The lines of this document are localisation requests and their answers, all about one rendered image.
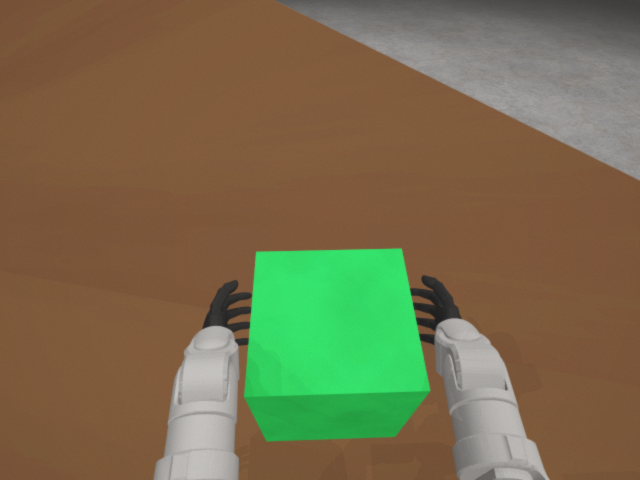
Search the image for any carton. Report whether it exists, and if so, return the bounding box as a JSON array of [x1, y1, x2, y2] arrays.
[[244, 249, 430, 441]]

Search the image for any right robot forearm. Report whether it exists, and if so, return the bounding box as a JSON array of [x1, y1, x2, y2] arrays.
[[434, 318, 549, 480]]

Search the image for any left robot hand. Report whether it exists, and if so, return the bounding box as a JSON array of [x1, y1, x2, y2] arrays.
[[202, 280, 252, 346]]

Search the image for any right robot hand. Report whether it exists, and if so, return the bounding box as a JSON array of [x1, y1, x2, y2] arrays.
[[410, 275, 462, 345]]

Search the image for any left robot forearm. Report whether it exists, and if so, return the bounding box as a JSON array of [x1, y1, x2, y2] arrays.
[[153, 326, 240, 480]]

